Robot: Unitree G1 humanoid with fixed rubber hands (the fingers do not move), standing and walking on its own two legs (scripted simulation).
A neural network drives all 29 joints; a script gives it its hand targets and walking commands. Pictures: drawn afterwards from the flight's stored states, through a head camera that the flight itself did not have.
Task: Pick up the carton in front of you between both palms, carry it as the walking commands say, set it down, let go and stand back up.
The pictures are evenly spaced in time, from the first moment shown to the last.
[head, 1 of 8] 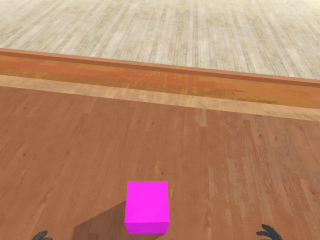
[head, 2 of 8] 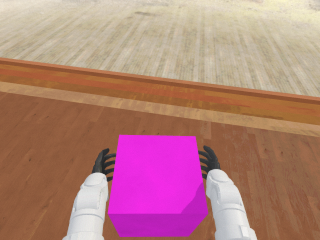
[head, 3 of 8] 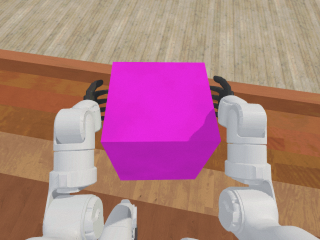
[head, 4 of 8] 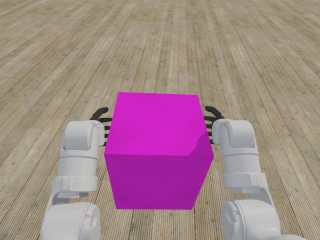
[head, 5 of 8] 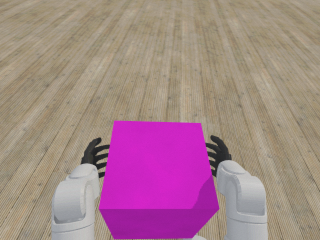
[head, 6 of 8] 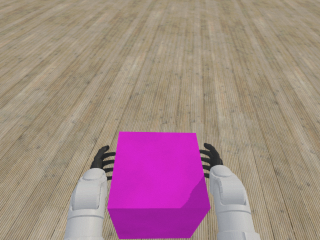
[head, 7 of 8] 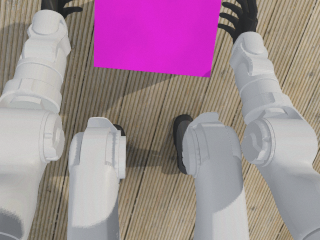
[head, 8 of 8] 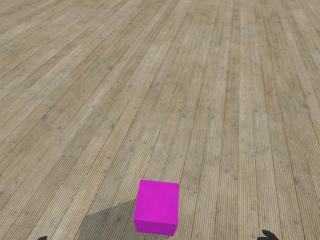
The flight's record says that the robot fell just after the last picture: no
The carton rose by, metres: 0.67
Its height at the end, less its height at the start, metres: -0.98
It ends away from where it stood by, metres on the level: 6.23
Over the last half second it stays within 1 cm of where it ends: yes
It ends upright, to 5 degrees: yes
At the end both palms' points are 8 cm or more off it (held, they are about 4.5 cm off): yes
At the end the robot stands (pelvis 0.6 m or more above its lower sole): yes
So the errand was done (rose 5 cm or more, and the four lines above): yes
